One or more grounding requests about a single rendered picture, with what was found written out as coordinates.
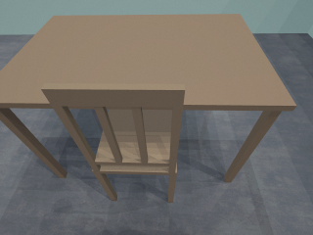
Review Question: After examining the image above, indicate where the table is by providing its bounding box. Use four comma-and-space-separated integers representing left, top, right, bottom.
0, 14, 296, 183

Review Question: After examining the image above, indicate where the chair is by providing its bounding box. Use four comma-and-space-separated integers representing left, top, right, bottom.
41, 83, 185, 203

